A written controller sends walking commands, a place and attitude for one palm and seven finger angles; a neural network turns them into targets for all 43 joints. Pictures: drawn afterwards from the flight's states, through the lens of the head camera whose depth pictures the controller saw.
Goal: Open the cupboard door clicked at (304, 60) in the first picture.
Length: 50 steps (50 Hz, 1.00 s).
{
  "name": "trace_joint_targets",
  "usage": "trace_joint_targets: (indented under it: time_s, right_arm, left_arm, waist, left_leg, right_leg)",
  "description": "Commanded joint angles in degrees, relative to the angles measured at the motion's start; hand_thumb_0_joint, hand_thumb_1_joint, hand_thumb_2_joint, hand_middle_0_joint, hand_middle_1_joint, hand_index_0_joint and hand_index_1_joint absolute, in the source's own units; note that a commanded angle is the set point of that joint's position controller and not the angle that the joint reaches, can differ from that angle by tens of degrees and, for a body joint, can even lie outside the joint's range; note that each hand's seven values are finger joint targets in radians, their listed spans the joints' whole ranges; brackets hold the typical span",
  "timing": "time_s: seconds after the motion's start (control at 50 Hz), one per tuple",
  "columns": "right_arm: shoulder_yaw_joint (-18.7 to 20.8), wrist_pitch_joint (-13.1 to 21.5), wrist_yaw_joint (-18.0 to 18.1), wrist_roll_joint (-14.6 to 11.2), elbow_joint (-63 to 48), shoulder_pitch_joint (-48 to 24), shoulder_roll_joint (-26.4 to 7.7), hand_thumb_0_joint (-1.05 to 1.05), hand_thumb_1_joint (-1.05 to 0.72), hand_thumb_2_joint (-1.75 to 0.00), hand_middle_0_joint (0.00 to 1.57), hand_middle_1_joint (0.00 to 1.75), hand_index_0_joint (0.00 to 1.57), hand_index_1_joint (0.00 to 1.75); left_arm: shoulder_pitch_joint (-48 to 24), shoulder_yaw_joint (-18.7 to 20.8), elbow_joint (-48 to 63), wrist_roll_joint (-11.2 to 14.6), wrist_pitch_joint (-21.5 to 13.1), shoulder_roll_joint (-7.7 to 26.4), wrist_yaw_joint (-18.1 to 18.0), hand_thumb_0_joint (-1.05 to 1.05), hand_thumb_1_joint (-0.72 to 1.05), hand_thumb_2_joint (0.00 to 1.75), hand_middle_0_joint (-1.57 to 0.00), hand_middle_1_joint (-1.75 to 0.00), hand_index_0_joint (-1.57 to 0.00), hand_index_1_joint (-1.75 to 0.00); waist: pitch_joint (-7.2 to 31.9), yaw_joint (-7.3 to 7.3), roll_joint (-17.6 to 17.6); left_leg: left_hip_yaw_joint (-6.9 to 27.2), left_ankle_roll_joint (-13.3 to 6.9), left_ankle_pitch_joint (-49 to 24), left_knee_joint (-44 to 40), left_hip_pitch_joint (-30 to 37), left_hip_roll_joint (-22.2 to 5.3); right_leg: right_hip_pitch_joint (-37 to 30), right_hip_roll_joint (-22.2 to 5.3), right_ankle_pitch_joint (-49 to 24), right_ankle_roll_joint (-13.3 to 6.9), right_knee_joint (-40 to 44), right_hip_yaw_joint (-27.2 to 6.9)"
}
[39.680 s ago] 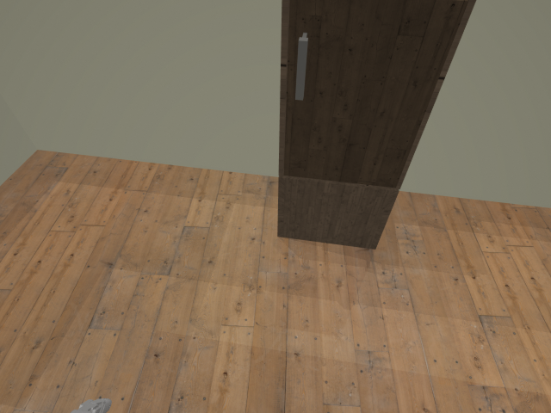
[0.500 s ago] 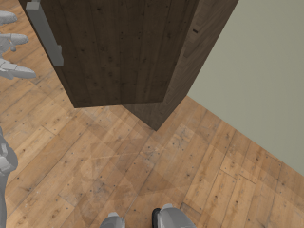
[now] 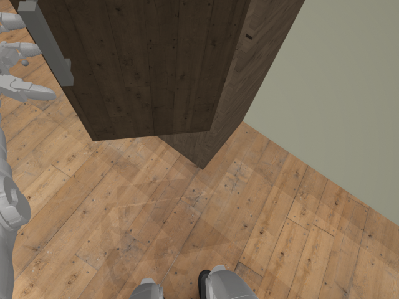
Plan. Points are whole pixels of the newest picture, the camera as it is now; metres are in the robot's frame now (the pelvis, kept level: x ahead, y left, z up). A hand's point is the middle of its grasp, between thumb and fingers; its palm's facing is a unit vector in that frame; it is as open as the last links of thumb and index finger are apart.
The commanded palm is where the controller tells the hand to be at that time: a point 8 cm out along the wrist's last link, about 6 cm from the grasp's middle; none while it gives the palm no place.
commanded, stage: slide the fingers in behind the handle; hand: left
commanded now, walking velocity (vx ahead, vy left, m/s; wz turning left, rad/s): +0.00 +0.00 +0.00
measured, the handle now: (51, 42) +0.57 +0.22 +0.11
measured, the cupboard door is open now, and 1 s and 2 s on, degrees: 46 46 46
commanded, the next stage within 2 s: close the thumb around the handle in 0.96 s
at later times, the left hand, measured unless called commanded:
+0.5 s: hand (49, 64) +0.52 +0.22 +0.11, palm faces +0.04 -1.00 -0.01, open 14.0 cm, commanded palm +0.50 +0.25 +0.10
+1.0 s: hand (54, 64) +0.52 +0.21 +0.11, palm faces +0.05 -1.00 -0.01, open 13.9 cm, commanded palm +0.50 +0.25 +0.10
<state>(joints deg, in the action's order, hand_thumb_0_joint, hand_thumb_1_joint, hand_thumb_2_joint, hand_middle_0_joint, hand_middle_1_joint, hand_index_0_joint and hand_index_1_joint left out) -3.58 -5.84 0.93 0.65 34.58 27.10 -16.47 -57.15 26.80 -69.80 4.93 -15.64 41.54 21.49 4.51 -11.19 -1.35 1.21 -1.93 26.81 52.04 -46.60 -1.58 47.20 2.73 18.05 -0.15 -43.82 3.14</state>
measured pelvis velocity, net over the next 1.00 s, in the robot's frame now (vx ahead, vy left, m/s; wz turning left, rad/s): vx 0.00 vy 0.00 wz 0.01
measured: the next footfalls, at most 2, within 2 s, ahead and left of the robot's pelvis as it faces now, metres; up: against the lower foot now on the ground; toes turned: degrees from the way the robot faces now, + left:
none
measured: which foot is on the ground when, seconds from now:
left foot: down 0.00-1.00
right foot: down 0.00-1.00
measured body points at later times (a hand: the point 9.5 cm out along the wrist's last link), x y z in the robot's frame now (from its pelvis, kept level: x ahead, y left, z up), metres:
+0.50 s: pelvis +0.00 +0.00 +0.00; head +0.13 +0.02 +0.43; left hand +0.51 +0.28 +0.11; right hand -0.01 -0.26 -0.11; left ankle -0.03 +0.09 -0.69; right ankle +0.02 -0.13 -0.69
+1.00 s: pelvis +0.00 +0.00 +0.00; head +0.12 +0.02 +0.43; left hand +0.51 +0.27 +0.11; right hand -0.03 -0.27 -0.10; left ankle -0.03 +0.09 -0.69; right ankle +0.02 -0.13 -0.69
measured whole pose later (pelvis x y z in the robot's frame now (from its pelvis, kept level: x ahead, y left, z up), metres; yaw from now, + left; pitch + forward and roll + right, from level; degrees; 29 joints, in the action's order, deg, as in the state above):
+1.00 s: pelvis +0.00 +0.00 +0.00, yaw +0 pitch +20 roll -3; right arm -2.8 -3.9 0.3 0.8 35.7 26.3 -16.2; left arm -57.4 24.2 -70.6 4.6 -18.0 34.2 15.3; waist 4.8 -10.5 -1.9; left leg 0.7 -1.9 26.5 51.6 -45.1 -1.0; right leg 46.5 2.2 18.5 -0.2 -44.9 2.6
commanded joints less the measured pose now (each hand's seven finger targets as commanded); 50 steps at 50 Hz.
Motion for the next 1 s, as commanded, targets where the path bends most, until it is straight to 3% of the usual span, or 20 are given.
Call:
trace_joint_targets:
  time_s: [0.0, 0.06, 0.12, 0.32, 0.36, 0.38, 0.44, 0.48, 0.52, 0.54, 0.6, 0.64, 0.66, 0.7, 0.82, 0.86, 0.88, 0.92, 0.94, 0.98]
  right_arm:
    - [4.5, 1.0, 0.7, 0.1, -1.5, 10.2, -10.9, 0.0, -0.9, -0.9, 0.2, 0.3, 0.2, 0.3]
    - [4.4, 1.2, 0.5, 0.1, -1.4, 9.8, -10.6, 0.0, -0.9, -0.9, 0.2, 0.3, 0.2, 0.3]
    - [4.6, 1.4, 0.4, 0.3, -1.8, 9.8, -10.4, 0.0, -0.9, -0.9, 0.2, 0.3, 0.2, 0.3]
    - [4.7, 1.7, 0.2, 0.1, -2.3, 8.9, -10.0, 0.0, -0.9, -0.9, 0.2, 0.3, 0.2, 0.3]
    - [4.7, 1.8, 0.0, 0.1, -2.0, 8.6, -9.8, 0.0, -0.9, -0.9, 0.2, 0.3, 0.2, 0.3]
    - [4.8, 1.8, 0.1, 0.1, -1.8, 8.9, -10.0, 0.0, -0.9, -0.9, 0.2, 0.3, 0.2, 0.3]
    - [5.0, 2.1, 0.0, 0.3, -1.3, 8.9, -9.7, 0.0, -0.9, -0.9, 0.2, 0.3, 0.2, 0.3]
    - [5.0, 2.3, -0.2, 0.4, -0.8, 8.9, -9.5, 0.0, -0.9, -0.9, 0.2, 0.3, 0.2, 0.3]
    - [5.0, 2.5, -0.2, 0.5, -1.0, 9.1, -9.7, 0.0, -0.9, -0.9, 0.2, 0.3, 0.2, 0.3]
    - [4.9, 2.6, -0.3, 0.4, -1.0, 8.9, -9.4, 0.0, -0.9, -0.9, 0.2, 0.3, 0.2, 0.3]
    - [4.9, 2.5, -0.4, 0.6, -1.5, 9.2, -9.7, 0.0, -0.9, -0.9, 0.2, 0.3, 0.2, 0.3]
    - [4.6, 2.3, -0.4, 0.3, -1.6, 8.7, -9.5, 0.0, -0.9, -0.9, 0.2, 0.3, 0.2, 0.3]
    - [4.7, 2.2, -0.3, 0.3, -1.9, 8.8, -9.9, 0.0, -0.9, -0.9, 0.2, 0.3, 0.2, 0.3]
    - [4.7, 2.4, 0.0, 0.2, -2.7, 8.7, -9.8, 0.0, -0.9, -0.9, 0.2, 0.3, 0.2, 0.3]
    - [5.0, 2.7, 0.1, 0.1, -2.0, 9.1, -9.8, 0.0, -0.9, -0.9, 0.2, 0.3, 0.2, 0.3]
    - [4.9, 2.8, 0.1, 0.1, -1.4, 9.0, -9.7, 0.0, -0.9, -0.9, 0.2, 0.3, 0.2, 0.3]
    - [5.0, 2.7, 0.2, 0.1, -1.1, 9.4, -10.0, 0.0, -0.9, -0.9, 0.2, 0.3, 0.2, 0.3]
    - [4.9, 3.0, 0.2, 0.2, -0.9, 9.2, -9.9, 0.0, -0.9, -0.9, 0.2, 0.3, 0.2, 0.3]
    - [4.9, 3.0, 0.2, 0.2, -0.4, 9.6, -10.0, 0.0, -0.9, -0.9, 0.2, 0.3, 0.2, 0.3]
    - [5.0, 3.2, 0.2, 0.4, -0.6, 9.6, -10.1, 0.0, -0.9, -0.9, 0.2, 0.3, 0.2, 0.3]
  left_arm:
    - [-24.3, 0.9, 12.1, 2.0, -3.9, 12.7, -0.1, 0.0, -0.5, 0.3, -0.3, -1.2, -0.3, -1.2]
    - [-25.2, 0.3, 11.5, 1.2, -3.8, 12.0, -1.5, 0.0, -0.5, 0.3, -0.3, -1.2, -0.3, -1.2]
    - [-25.9, 1.9, 13.7, 0.5, -4.9, 13.8, -3.2, 0.0, -0.5, 0.3, -0.3, -1.2, -0.3, -1.2]
    - [-24.3, 1.0, 13.3, 0.7, -5.8, 10.6, -4.2, 0.0, -0.5, 0.3, -0.3, -1.2, -0.3, -1.2]
    - [-24.5, -1.6, 12.7, 1.0, -5.4, 7.0, -4.2, 0.0, -0.5, 0.3, -0.3, -1.2, -0.3, -1.2]
    - [-24.8, -0.7, 12.9, 0.7, -5.5, 8.3, -4.5, 0.0, -0.5, 0.3, -0.3, -1.2, -0.3, -1.2]
    - [-27.2, -2.3, 14.2, 0.9, -5.9, 5.5, -5.4, 0.0, -0.5, 0.3, -0.3, -1.2, -0.3, -1.2]
    - [-27.5, -3.6, 12.6, 0.9, -5.7, 3.4, -6.1, 0.0, -0.5, 0.3, -0.3, -1.2, -0.3, -1.2]
    - [-27.4, -0.9, 13.6, 0.5, -6.3, 6.6, -7.1, 0.0, -0.5, 0.3, -0.3, -1.2, -0.3, -1.2]
    - [-26.9, -2.4, 12.6, 0.2, -6.1, 4.6, -7.3, 0.0, -0.5, 0.3, -0.3, -1.2, -0.3, -1.2]
    - [-25.1, 1.1, 13.0, -0.5, -6.5, 9.0, -8.4, 0.0, -0.5, 0.3, -0.3, -1.2, -0.3, -1.2]
    - [-24.5, 0.3, 10.4, -0.9, -5.9, 8.5, -8.2, 0.0, -0.5, 0.3, -0.3, -1.2, -0.3, -1.2]
    - [-25.3, 2.1, 11.0, -1.2, -6.1, 11.6, -8.4, 0.0, -0.5, 0.3, -0.3, -1.2, -0.3, -1.2]
    - [-25.3, 2.5, 12.8, -1.3, -6.7, 12.4, -7.9, 0.0, -0.5, 0.3, -0.3, -1.2, -0.3, -1.2]
    - [-25.7, 0.2, 13.2, 0.3, -6.8, 8.7, -6.2, 0.0, -0.5, 0.3, -0.3, -1.2, -0.3, -1.2]
    - [-25.6, -2.0, 11.9, 0.6, -6.4, 5.9, -5.8, 0.0, -0.5, 0.3, -0.3, -1.2, -0.3, -1.2]
    - [-25.7, -1.8, 11.3, 0.6, -6.2, 6.1, -5.9, 0.0, -0.5, 0.3, -0.3, -1.2, -0.3, -1.2]
    - [-27.1, -2.4, 11.3, 0.5, -6.1, 5.5, -6.0, 0.0, -0.5, 0.3, -0.3, -1.2, -0.3, -1.2]
    - [-27.8, -1.9, 11.2, 0.6, -6.1, 6.1, -6.3, 0.0, -0.5, 0.3, -0.3, -1.2, -0.3, -1.2]
    - [-27.8, -1.2, 12.3, 0.2, -6.3, 7.1, -6.8, 0.0, -0.5, 0.3, -0.3, -1.2, -0.3, -1.2]
  waist:
    - [26.3, -0.47, -9.3]
    - [24.4, -0.39, -10.4]
    - [27.9, 0.15, -10.5]
    - [28.1, 0.63, -8.8]
    - [26.2, -0.29, -8.3]
    - [26.3, -0.03, -7.6]
    - [27.3, -0.35, -10.8]
    - [25.8, -1.21, -8.3]
    - [28.8, -0.01, -9.3]
    - [27.4, -0.31, -9.0]
    - [28.8, 0.93, -8.1]
    - [25.3, 0.33, -5.8]
    - [25.5, 0.74, -4.9]
    - [28.1, 1.14, -6.2]
    - [28.6, 0.33, -8.6]
    - [26.2, -0.31, -8.0]
    - [25.7, -0.67, -5.7]
    - [25.7, -0.56, -9.3]
    - [25.4, -0.95, -7.2]
    - [26.9, -0.43, -8.6]
  left_leg:
    - [3.1, 1.0, -31.9, -5.3, 19.2, -0.6]
    - [3.1, 1.2, -30.1, -5.8, 18.7, -0.4]
    - [2.9, 1.3, -32.1, -5.2, 19.6, -0.3]
    - [2.7, 1.3, -32.3, -5.3, 19.0, -0.2]
    - [2.5, 1.2, -31.8, -5.2, 19.1, -0.3]
    - [2.8, 1.3, -31.7, -5.3, 18.8, -0.3]
    - [3.3, 1.8, -33.5, -5.0, 21.6, -0.4]
    - [3.4, 1.6, -31.6, -5.1, 20.7, -0.3]
    - [3.3, 1.7, -32.6, -4.9, 20.8, -0.1]
    - [3.2, 1.8, -32.3, -4.9, 20.4, -0.1]
    - [2.6, 1.3, -32.9, -4.7, 18.5, 0.2]
    - [1.9, 0.8, -28.5, -5.3, 14.7, 0.3]
    - [1.7, 0.6, -26.4, -5.6, 12.9, 0.5]
    - [1.6, 0.4, -27.1, -5.6, 13.6, 0.7]
    - [1.9, 0.9, -29.0, -5.6, 17.9, 0.2]
    - [2.1, 1.0, -27.9, -5.8, 17.8, 0.1]
    - [2.4, 0.8, -26.8, -5.9, 17.2, 0.0]
    - [2.4, 1.1, -26.8, -5.9, 18.0, 0.3]
    - [2.7, 0.9, -26.8, -5.8, 17.8, 0.1]
    - [2.7, 1.1, -27.4, -5.8, 18.3, 0.2]
  right_leg:
    - [-13.5, 0.9, -19.4, -1.5, 1.5, -0.6]
    - [-12.5, 0.8, -17.7, -1.4, 1.5, -0.5]
    - [-14.2, 0.7, -19.8, -1.4, 0.9, -1.0]
    - [-15.7, 0.5, -21.0, -1.3, 0.4, -1.0]
    - [-14.2, 0.6, -20.3, -1.1, 0.9, -0.9]
    - [-14.3, 0.5, -20.0, -1.2, 0.7, -0.8]
    - [-12.0, 0.5, -19.1, -1.2, 0.5, -0.7]
    - [-11.5, 0.6, -18.2, -1.1, 0.9, -0.5]
    - [-13.3, 0.4, -19.4, -1.2, 0.3, -0.9]
    - [-12.6, 0.4, -19.0, -1.2, 0.3, -0.7]
    - [-15.8, 0.4, -21.6, -1.4, -0.2, -1.3]
    - [-16.6, 0.3, -20.6, -1.1, 0.4, -1.5]
    - [-18.3, 0.2, -20.2, -1.1, 0.5, -1.9]
    - [-19.9, 0.1, -21.5, -1.3, 0.1, -2.2]
    - [-16.6, 0.4, -20.5, -1.2, 0.8, -1.7]
    - [-14.6, 0.4, -18.7, -1.1, 1.1, -1.3]
    - [-14.4, 0.5, -17.8, -1.0, 1.3, -1.2]
    - [-13.2, 0.3, -17.0, -1.2, 1.2, -1.3]
    - [-13.2, 0.4, -17.1, -1.1, 1.3, -1.2]
    - [-13.6, 0.2, -17.2, -1.2, 1.1, -1.3]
